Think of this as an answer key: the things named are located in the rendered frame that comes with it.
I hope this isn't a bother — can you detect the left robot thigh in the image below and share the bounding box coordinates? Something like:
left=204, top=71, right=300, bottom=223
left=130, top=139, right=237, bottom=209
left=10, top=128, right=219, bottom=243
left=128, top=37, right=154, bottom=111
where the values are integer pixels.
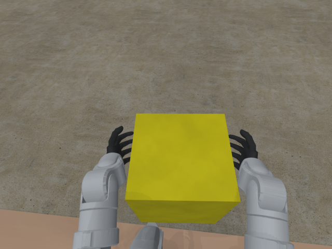
left=129, top=226, right=163, bottom=249

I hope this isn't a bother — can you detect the robot left hand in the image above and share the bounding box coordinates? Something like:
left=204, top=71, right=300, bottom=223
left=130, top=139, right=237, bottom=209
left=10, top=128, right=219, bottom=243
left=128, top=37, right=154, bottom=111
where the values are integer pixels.
left=106, top=126, right=134, bottom=165

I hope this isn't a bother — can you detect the robot right hand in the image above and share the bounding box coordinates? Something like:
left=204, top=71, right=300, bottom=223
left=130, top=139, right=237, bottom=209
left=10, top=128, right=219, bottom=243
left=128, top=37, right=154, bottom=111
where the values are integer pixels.
left=229, top=129, right=258, bottom=170

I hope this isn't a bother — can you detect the right robot forearm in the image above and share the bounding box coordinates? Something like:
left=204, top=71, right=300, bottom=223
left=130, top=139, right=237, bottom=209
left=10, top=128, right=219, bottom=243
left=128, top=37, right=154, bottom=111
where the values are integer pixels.
left=237, top=158, right=294, bottom=249

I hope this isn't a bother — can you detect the left robot forearm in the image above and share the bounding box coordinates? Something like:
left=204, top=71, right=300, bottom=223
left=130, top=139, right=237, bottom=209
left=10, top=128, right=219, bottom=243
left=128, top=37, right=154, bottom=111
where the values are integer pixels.
left=72, top=153, right=127, bottom=249

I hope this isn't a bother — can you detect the left robot shin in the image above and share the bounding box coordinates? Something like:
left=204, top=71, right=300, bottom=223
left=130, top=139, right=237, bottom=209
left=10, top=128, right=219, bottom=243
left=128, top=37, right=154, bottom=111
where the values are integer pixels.
left=147, top=222, right=158, bottom=227

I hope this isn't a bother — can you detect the carton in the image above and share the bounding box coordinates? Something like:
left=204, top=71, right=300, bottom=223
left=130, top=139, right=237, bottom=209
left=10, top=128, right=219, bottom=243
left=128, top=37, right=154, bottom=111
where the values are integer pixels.
left=125, top=114, right=241, bottom=224

